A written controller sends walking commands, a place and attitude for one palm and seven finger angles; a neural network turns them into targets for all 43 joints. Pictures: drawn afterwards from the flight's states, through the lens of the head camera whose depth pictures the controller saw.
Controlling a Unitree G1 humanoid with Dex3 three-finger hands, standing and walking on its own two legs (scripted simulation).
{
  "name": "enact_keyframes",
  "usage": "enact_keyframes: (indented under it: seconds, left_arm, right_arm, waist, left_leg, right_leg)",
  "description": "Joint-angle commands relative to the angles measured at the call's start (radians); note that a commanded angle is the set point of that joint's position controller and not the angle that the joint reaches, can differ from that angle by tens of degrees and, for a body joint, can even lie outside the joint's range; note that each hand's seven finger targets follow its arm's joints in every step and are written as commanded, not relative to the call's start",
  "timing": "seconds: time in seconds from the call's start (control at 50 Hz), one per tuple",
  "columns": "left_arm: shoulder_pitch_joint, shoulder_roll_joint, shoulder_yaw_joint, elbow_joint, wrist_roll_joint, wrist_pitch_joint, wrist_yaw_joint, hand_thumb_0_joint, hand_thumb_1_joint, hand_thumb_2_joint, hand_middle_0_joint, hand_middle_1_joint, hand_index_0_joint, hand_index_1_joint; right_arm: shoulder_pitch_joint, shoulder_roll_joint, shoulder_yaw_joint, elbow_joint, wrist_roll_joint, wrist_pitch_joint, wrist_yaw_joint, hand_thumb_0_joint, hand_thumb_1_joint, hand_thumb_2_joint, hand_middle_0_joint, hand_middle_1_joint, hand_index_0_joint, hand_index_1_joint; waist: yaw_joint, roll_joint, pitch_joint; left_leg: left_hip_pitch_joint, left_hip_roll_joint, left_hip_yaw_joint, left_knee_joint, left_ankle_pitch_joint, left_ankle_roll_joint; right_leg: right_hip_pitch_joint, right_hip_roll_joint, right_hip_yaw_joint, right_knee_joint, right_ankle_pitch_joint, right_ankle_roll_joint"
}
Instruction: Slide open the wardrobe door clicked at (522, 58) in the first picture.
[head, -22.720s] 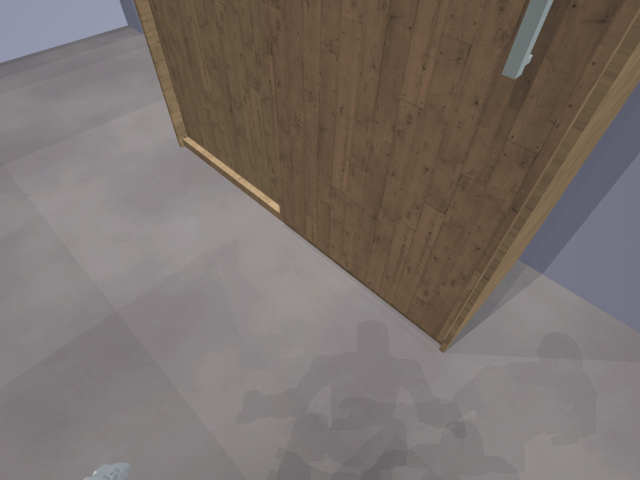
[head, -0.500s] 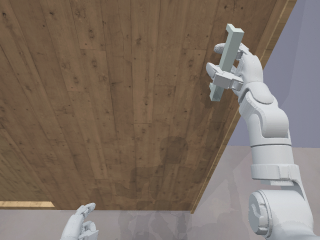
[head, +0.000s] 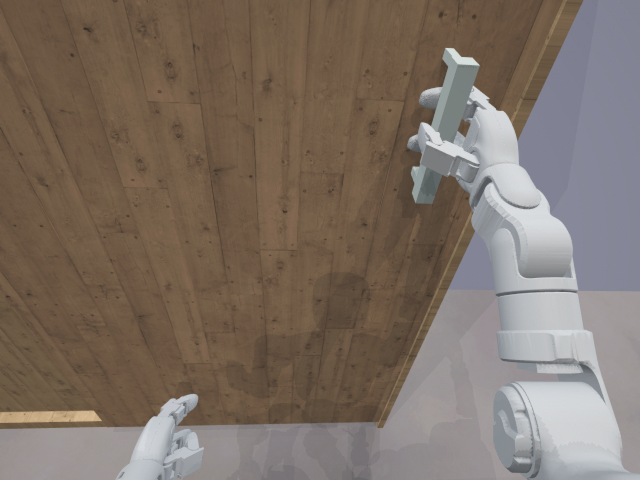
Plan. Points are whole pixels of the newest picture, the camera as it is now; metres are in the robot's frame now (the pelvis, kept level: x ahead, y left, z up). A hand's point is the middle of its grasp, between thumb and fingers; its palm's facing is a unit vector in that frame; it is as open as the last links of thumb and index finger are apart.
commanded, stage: grip the handle and tug to test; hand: right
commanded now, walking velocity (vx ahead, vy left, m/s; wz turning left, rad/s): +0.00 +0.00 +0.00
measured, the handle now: (436, 130) +0.46 -0.11 +0.26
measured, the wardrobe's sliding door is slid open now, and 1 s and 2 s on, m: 0.00 0.00 0.02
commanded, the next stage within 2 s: tug the door sideways, standing still in 0.32 s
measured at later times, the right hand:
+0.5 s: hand (429, 152) +0.40 -0.09 +0.26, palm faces -0.07 +1.00 -0.04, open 6.2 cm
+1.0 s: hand (427, 150) +0.40 -0.08 +0.26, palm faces -0.01 +1.00 -0.06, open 6.1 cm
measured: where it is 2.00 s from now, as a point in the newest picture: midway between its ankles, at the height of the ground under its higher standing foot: outside the picture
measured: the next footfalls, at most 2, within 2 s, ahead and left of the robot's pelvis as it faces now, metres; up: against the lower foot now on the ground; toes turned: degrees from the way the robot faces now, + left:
left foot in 1.48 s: +0.07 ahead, +0.13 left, +0.00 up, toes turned +3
left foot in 1.98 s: +0.20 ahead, +0.34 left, +0.00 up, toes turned +1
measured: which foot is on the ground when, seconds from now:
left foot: down 0.00-1.00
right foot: down 0.00-1.00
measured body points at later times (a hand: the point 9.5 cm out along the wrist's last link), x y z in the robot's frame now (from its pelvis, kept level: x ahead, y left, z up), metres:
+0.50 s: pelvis +0.03 +0.00 +0.00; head +0.01 +0.03 +0.45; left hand +0.22 +0.24 -0.09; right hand +0.39 -0.14 +0.27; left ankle -0.01 +0.11 -0.74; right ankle -0.04 -0.12 -0.74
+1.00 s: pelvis +0.00 -0.01 +0.00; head -0.02 +0.01 +0.45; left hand +0.20 +0.19 -0.10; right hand +0.39 -0.14 +0.27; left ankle -0.01 +0.11 -0.74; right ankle -0.04 -0.12 -0.74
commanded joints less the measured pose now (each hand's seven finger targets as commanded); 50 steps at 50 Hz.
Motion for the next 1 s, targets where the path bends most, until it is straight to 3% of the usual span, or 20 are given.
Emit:
enact_keyframes:
  seconds: [0.0,0.14,0.16,0.18,0.26,0.32,0.36,0.38,0.4,0.42,0.46,0.5,0.56,0.62,0.76,0.9,0.94,0.98]
  left_arm:
    - [-0.158,0.105,0.037,-0.178,0.000,-0.048,0.001,0.000,0.900,0.900,-0.200,-0.300,-0.200,-0.300]
    - [-0.180,0.108,0.040,-0.210,0.000,-0.032,-0.009,0.000,0.900,0.900,-0.200,-0.300,-0.200,-0.300]
    - [-0.185,0.113,0.040,-0.213,0.000,-0.028,-0.009,0.000,0.900,0.900,-0.200,-0.300,-0.200,-0.300]
    - [-0.189,0.107,0.039,-0.223,-0.001,-0.027,-0.013,0.000,0.900,0.900,-0.200,-0.300,-0.200,-0.300]
    - [-0.193,0.110,0.045,-0.237,-0.001,-0.021,-0.024,0.000,0.900,0.900,-0.200,-0.300,-0.200,-0.300]
    - [-0.199,0.113,0.047,-0.246,-0.002,-0.017,-0.031,0.000,0.900,0.900,-0.200,-0.300,-0.200,-0.300]
    - [-0.209,0.115,0.047,-0.248,-0.002,-0.016,-0.032,0.000,0.900,0.900,-0.200,-0.300,-0.200,-0.300]
    - [-0.210,0.110,0.047,-0.251,-0.002,-0.019,-0.035,0.000,0.900,0.900,-0.200,-0.300,-0.200,-0.300]
    - [-0.205,0.113,0.048,-0.248,-0.003,-0.018,-0.037,0.000,0.900,0.900,-0.200,-0.300,-0.200,-0.300]
    - [-0.212,0.113,0.044,-0.239,-0.004,-0.017,-0.034,0.000,0.900,0.900,-0.200,-0.300,-0.200,-0.300]
    - [-0.201,0.119,0.042,-0.203,-0.004,-0.018,-0.021,0.000,0.900,0.900,-0.200,-0.300,-0.200,-0.300]
    - [-0.193,0.117,0.041,-0.183,-0.003,-0.024,-0.011,0.000,0.900,0.900,-0.200,-0.300,-0.200,-0.300]
    - [-0.185,0.109,0.042,-0.173,0.000,-0.030,-0.008,0.000,0.900,0.900,-0.200,-0.300,-0.200,-0.300]
    - [-0.180,0.100,0.042,-0.167,0.006,-0.033,-0.012,0.000,0.900,0.900,-0.200,-0.300,-0.200,-0.300]
    - [-0.185,0.094,0.037,-0.158,0.013,-0.021,-0.014,0.000,0.900,0.900,-0.200,-0.300,-0.200,-0.300]
    - [-0.183,0.079,0.033,-0.150,0.010,-0.026,-0.021,0.000,0.900,0.900,-0.200,-0.300,-0.200,-0.300]
    - [-0.179,0.076,0.033,-0.141,0.010,-0.033,-0.022,0.000,0.900,0.900,-0.200,-0.300,-0.200,-0.300]
    - [-0.171,0.080,0.035,-0.134,0.009,-0.040,-0.022,0.000,0.900,0.900,-0.200,-0.300,-0.200,-0.300]
  right_arm:
    - [-0.442,-0.086,0.002,-0.311,0.021,-0.081,0.038,0.000,-0.900,-0.900,0.450,1.400,0.450,1.400]
    - [-0.313,-0.101,-0.022,-0.432,0.032,-0.055,0.057,0.000,-0.900,-0.900,0.450,1.400,0.450,1.400]
    - [-0.273,-0.124,-0.040,-0.449,0.029,-0.051,0.056,0.000,-0.900,-0.900,0.450,1.400,0.450,1.400]
    - [-0.262,-0.098,-0.018,-0.496,0.031,-0.048,0.059,0.000,-0.900,-0.900,0.450,1.400,0.450,1.400]
    - [-0.173,-0.102,-0.018,-0.589,0.030,-0.021,0.065,0.000,-0.900,-0.900,0.450,1.400,0.450,1.400]
    - [-0.102,-0.129,-0.053,-0.637,0.040,0.007,0.068,0.000,-0.900,-0.900,0.450,1.400,0.450,1.400]
    - [-0.113,-0.120,-0.034,-0.691,0.039,0.016,0.069,0.000,-0.900,-0.900,0.450,1.400,0.450,1.400]
    - [-0.097,-0.099,-0.018,-0.705,0.041,0.023,0.071,0.000,-0.900,-0.900,0.450,1.400,0.450,1.400]
    - [-0.066,-0.120,-0.039,-0.708,0.042,0.032,0.070,0.000,-0.900,-0.900,0.450,1.400,0.450,1.400]
    - [-0.127,-0.108,-0.016,-0.690,0.042,0.043,0.070,0.000,-0.900,-0.900,0.450,1.400,0.450,1.400]
    - [-0.274,-0.139,-0.029,-0.615,0.035,0.059,0.057,0.000,-0.900,-0.900,0.450,1.400,0.450,1.400]
    - [-0.359,-0.128,-0.021,-0.547,0.030,0.079,0.045,0.000,-0.900,-0.900,0.450,1.400,0.450,1.400]
    - [-0.382,-0.080,0.016,-0.520,0.027,0.078,0.032,0.000,-0.900,-0.900,0.450,1.400,0.450,1.400]
    - [-0.432,-0.029,0.064,-0.498,0.026,0.054,0.026,0.000,-0.900,-0.900,0.450,1.400,0.450,1.400]
    - [-0.496,0.069,0.153,-0.377,0.019,-0.005,0.034,0.000,-0.900,-0.900,0.450,1.400,0.450,1.400]
    - [-0.651,0.158,0.241,-0.302,0.010,-0.066,0.026,0.000,-0.900,-0.900,0.450,1.400,0.450,1.400]
    - [-0.674,0.186,0.256,-0.251,0.014,-0.079,0.021,0.000,-0.900,-0.900,0.450,1.400,0.450,1.400]
    - [-0.716,0.184,0.260,-0.248,0.012,-0.102,0.016,0.000,-0.900,-0.900,0.450,1.400,0.450,1.400]
  waist:
    - [0.002,0.073,-0.333]
    - [-0.013,0.105,-0.351]
    - [-0.024,0.072,-0.352]
    - [-0.021,0.068,-0.361]
    - [-0.030,0.057,-0.375]
    - [-0.037,0.099,-0.389]
    - [-0.033,0.062,-0.379]
    - [-0.031,0.058,-0.380]
    - [-0.034,0.073,-0.383]
    - [-0.022,0.077,-0.369]
    - [0.004,0.087,-0.307]
    - [0.017,0.067,-0.310]
    - [0.018,0.039,-0.329]
    - [0.026,0.057,-0.366]
    - [0.043,0.089,-0.327]
    - [0.062,0.018,-0.338]
    - [0.066,0.045,-0.325]
    - [0.068,0.021,-0.331]
  left_leg:
    - [0.143,-0.008,-0.043,0.003,0.481,0.028]
    - [0.194,-0.008,-0.041,0.012,0.554,0.022]
    - [0.201,-0.007,-0.044,0.016,0.558,0.025]
    - [0.202,-0.006,-0.043,0.020,0.576,0.024]
    - [0.214,-0.007,-0.041,0.039,0.638,0.022]
    - [0.234,-0.006,-0.041,0.046,0.674,0.016]
    - [0.218,-0.006,-0.044,0.048,0.665,0.019]
    - [0.210,-0.006,-0.044,0.051,0.677,0.017]
    - [0.215,-0.007,-0.042,0.056,0.681,0.016]
    - [0.198,-0.009,-0.043,0.048,0.667,0.014]
    - [0.157,-0.015,-0.042,0.031,0.620,0.017]
    - [0.142,-0.015,-0.043,0.031,0.626,0.017]
    - [0.140,-0.014,-0.037,0.048,0.672,0.015]
    - [0.141,-0.009,-0.031,0.063,0.685,0.015]
    - [0.106,-0.007,-0.031,0.060,0.602,0.019]
    - [0.039,-0.009,-0.032,0.052,0.438,0.031]
    - [0.021,-0.012,-0.028,0.047,0.400,0.031]
    - [0.007,-0.012,-0.028,0.041,0.350,0.035]
  right_leg:
    - [0.109,-0.007,0.046,0.004,0.476,-0.026]
    - [0.093,-0.006,0.037,0.006,0.511,-0.030]
    - [0.095,-0.009,0.038,0.006,0.535,-0.028]
    - [0.103,-0.009,0.038,0.009,0.563,-0.028]
    - [0.111,-0.014,0.041,0.029,0.658,-0.027]
    - [0.094,-0.012,0.037,0.035,0.656,-0.029]
    - [0.101,-0.012,0.041,0.041,0.669,-0.029]
    - [0.107,-0.012,0.041,0.047,0.680,-0.031]
    - [0.101,-0.015,0.043,0.050,0.690,-0.029]
    - [0.099,-0.007,0.038,0.050,0.649,-0.029]
    - [0.090,-0.004,0.044,0.049,0.600,-0.028]
    - [0.097,0.005,0.038,0.055,0.598,-0.029]
    - [0.113,0.013,0.041,0.076,0.659,-0.029]
    - [0.124,0.014,0.051,0.084,0.674,-0.030]
    - [0.112,0.013,0.065,0.074,0.578,-0.035]
    - [0.142,-0.003,0.097,0.060,0.497,-0.019]
    - [0.134,-0.005,0.102,0.053,0.453,-0.016]
    - [0.147,-0.011,0.114,0.042,0.433,-0.007]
